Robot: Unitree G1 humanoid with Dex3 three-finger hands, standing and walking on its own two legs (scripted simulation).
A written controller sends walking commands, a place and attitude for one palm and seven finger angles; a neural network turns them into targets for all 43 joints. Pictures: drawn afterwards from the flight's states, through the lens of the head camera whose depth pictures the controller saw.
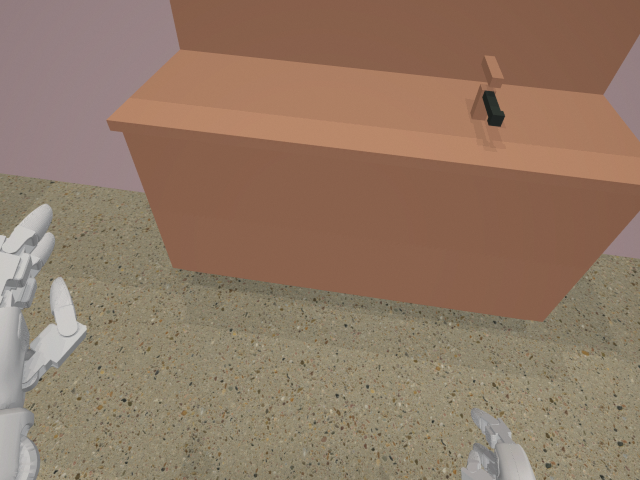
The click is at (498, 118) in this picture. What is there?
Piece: tap's lever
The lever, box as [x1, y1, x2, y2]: [487, 110, 504, 126]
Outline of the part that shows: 491,110 487,119 488,124 500,126 504,117 503,112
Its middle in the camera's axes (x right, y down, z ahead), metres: +0.42 -0.29 +0.92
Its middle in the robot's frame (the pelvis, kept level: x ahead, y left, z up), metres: +0.90 -0.36 +0.03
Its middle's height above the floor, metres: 0.80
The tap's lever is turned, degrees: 0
